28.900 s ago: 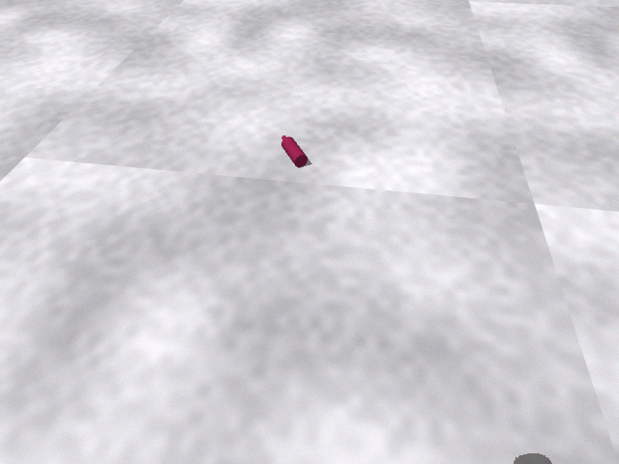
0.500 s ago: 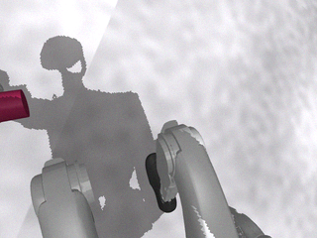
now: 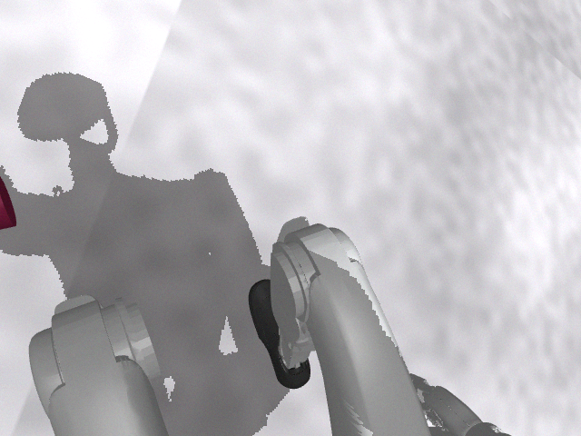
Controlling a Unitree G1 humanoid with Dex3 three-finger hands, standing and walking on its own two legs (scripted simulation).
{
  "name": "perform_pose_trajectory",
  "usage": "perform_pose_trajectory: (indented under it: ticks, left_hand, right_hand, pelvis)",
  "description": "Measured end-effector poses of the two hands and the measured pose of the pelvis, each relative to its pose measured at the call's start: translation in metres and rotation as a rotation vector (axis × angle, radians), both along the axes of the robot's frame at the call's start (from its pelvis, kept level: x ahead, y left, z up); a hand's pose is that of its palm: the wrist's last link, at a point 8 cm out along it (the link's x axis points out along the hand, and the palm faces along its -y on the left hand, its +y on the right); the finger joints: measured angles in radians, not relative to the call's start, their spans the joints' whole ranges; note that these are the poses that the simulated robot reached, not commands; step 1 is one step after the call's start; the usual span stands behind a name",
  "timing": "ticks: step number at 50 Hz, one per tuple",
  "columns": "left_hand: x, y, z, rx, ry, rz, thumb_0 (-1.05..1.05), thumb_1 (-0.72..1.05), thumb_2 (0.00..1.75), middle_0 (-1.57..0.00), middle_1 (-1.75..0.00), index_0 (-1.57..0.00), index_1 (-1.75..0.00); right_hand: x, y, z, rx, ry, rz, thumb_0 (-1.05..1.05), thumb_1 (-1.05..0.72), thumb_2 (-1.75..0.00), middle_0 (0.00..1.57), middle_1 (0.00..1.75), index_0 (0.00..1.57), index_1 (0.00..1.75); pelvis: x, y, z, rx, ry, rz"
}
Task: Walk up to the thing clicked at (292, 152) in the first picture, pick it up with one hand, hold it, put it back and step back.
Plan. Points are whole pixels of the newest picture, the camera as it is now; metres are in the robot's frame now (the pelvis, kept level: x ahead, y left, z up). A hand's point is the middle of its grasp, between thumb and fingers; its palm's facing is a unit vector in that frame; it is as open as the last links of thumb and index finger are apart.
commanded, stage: rest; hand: left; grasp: from above
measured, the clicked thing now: out of the picture +0.45 +0.34 -0.26
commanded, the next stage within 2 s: open in 0.22 s
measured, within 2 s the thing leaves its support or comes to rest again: rests again in 0.78 s
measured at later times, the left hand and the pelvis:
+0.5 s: hand out of the picture +0.45 +0.31 -0.23, palm faces -0.48 -0.12 -0.87, open 10.2 cm; pelvis +0.00 +0.00 +0.00, yaw -1 degrees
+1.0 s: hand out of the picture +0.45 +0.31 -0.24, palm faces -0.46 -0.12 -0.88, open 12.4 cm; pelvis +0.00 +0.00 +0.00, yaw -1 degrees
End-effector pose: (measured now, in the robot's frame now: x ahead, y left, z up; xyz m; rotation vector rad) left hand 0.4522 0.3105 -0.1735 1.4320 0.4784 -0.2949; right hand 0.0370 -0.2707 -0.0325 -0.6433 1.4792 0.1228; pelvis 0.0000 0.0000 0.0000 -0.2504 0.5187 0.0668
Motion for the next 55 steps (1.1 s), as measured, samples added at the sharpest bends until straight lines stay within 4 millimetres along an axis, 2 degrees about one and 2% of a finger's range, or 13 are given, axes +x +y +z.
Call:
perform_pose_trajectory:
  ticks: [11, 22, 37, 55]
  left_hand:
    - [0.001, 0.0, 0.0, 0.0, 0.003, 0.0, -0.02, -0.01, 0.44, -0.77, -0.46, -0.77, -0.44]
    - [0.001, 0.0, -0.001, 0.006, 0.004, -0.003, -0.02, -0.05, 0.51, -0.75, -0.51, -0.75, -0.5]
    - [0.0, -0.001, -0.006, 0.018, -0.001, 0.001, -0.01, -0.14, 0.79, -0.55, -0.72, -0.53, -0.74]
    - [0.008, 0.001, -0.008, 0.014, 0.003, 0.029, 0.0, -0.34, 0.98, -0.26, -0.91, -0.23, -0.94]
  right_hand:
    - [-0.002, 0.011, -0.002, 0.042, -0.005, 0.04, 0.0, -0.9, -0.9, 0.21, 0.3, 0.2, 0.29]
    - [0.003, 0.013, -0.003, 0.063, -0.012, 0.082, 0.0, -0.9, -0.9, 0.21, 0.3, 0.2, 0.3]
    - [0.007, 0.007, 0.003, 0.06, -0.014, 0.102, 0.0, -0.9, -0.9, 0.21, 0.3, 0.2, 0.3]
    - [0.003, 0.01, 0.005, 0.058, 0.007, 0.074, 0.0, -0.9, -0.91, 0.21, 0.3, 0.2, 0.3]
  pelvis:
    - [-0.002, 0.0, -0.001, -0.006, -0.017, -0.002]
    - [-0.003, 0.0, -0.001, -0.009, -0.026, -0.008]
    - [-0.004, -0.001, 0.0, -0.01, -0.028, -0.01]
    - [-0.002, -0.001, 0.003, -0.017, -0.015, -0.011]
